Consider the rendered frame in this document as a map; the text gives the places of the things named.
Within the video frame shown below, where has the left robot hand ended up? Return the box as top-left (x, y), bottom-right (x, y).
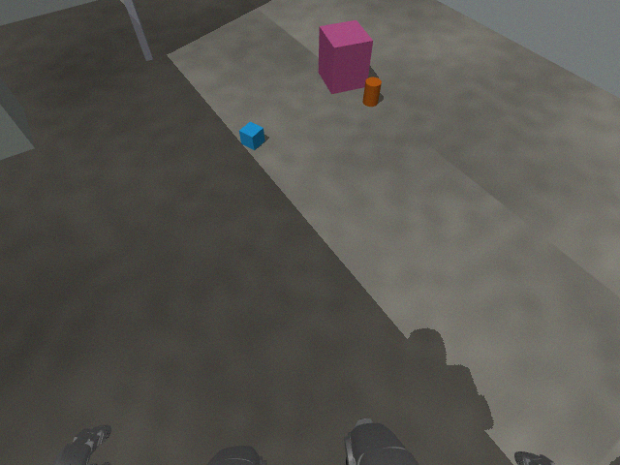
top-left (52, 425), bottom-right (111, 465)

